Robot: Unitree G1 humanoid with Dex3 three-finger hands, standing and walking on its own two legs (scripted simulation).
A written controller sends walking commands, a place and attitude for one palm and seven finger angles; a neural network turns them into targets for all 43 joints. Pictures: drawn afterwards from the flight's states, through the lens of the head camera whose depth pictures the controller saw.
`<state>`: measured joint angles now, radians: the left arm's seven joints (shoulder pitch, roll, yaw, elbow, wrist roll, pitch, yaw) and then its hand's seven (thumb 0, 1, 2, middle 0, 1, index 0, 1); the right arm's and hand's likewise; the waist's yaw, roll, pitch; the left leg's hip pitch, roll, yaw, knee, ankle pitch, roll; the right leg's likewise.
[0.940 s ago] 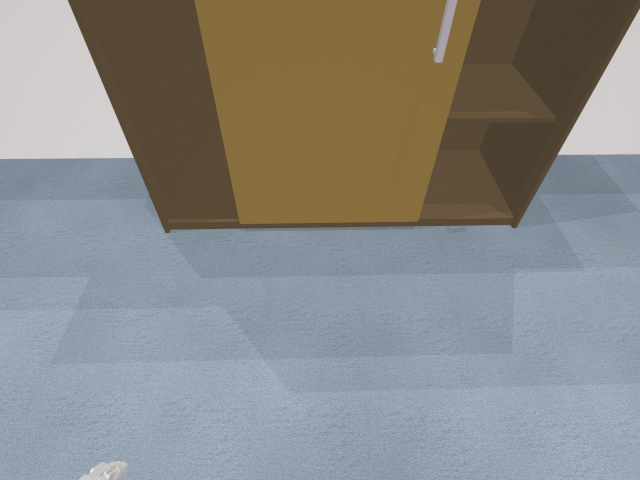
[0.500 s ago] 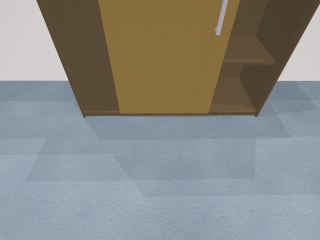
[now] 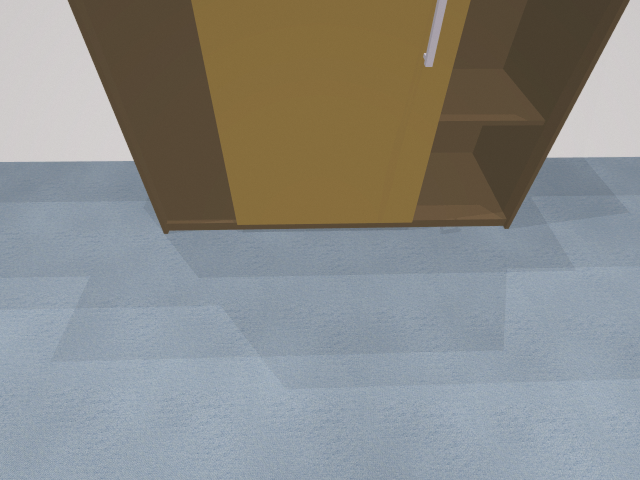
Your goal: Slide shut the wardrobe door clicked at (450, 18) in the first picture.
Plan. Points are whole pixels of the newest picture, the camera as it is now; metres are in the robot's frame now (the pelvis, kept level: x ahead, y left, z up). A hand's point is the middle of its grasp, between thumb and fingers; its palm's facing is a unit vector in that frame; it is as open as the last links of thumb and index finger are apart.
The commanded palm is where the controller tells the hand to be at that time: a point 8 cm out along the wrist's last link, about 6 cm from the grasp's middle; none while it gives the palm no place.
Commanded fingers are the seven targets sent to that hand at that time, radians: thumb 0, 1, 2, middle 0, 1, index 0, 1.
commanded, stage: stand and wait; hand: left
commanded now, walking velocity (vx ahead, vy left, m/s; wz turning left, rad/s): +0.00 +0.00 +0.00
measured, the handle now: (436, 17) +1.25 -0.26 +0.11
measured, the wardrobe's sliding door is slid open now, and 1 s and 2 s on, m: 0.44 0.44 0.44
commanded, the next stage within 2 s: look at it before walking up in 0.08 s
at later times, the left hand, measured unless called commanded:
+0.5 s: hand out of the picture +0.08 +0.25 -0.16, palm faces -0.04 -0.94 -0.34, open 7.4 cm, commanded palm none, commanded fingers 0.00 0.90 0.90 -0.20 -0.30 -0.20 -0.30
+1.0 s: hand out of the picture +0.07 +0.24 -0.17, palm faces -0.08 -0.94 -0.32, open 7.4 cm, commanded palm none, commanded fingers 0.00 0.90 0.90 -0.20 -0.30 -0.20 -0.30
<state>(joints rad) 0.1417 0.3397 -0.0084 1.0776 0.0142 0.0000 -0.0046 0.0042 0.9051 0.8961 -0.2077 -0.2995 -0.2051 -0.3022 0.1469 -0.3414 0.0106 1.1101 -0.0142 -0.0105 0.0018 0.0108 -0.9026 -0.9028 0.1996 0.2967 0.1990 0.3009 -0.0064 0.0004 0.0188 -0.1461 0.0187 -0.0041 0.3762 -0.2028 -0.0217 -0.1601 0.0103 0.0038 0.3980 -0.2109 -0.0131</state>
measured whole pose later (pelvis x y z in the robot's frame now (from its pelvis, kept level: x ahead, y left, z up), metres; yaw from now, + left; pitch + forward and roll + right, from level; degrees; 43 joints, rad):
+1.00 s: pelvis +0.00 +0.01 +0.00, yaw -4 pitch -1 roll +0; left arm 0.19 0.32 0.01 1.03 0.02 0.04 0.01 0.00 0.91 0.90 -0.21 -0.30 -0.20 -0.30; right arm 0.13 -0.30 -0.01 1.05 -0.01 0.01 -0.02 0.01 -0.90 -0.90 0.20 0.30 0.20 0.30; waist 0.01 -0.01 0.03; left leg -0.18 0.04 0.06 0.44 -0.25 -0.02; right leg -0.22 0.03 0.07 0.47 -0.23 -0.01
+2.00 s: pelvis +0.13 -0.01 -0.01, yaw -37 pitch +0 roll -1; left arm 0.18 0.25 0.09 0.93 0.04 0.05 -0.06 0.01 0.91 0.90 -0.20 -0.30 -0.19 -0.30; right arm 0.48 -0.13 0.00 1.05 -0.02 -0.08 -0.03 0.01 -0.90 -0.90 0.20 0.30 0.20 0.30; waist -0.02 -0.04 0.03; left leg 0.05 0.06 0.24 0.32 -0.37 0.00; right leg -0.70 -0.07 -0.06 1.07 -0.14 0.02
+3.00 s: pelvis +0.46 -0.30 +0.00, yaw -60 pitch +0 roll +0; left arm 0.28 0.18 0.10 1.03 0.04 0.03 -0.04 0.01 0.92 0.90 -0.20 -0.30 -0.20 -0.30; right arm 0.39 -0.16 -0.05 1.06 -0.02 -0.08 -0.02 0.00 -0.93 -0.90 0.20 0.30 0.20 0.30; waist 0.01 -0.04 0.02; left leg -0.02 0.07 0.33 0.35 -0.32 0.01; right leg -0.66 -0.12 -0.07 1.03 -0.12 0.03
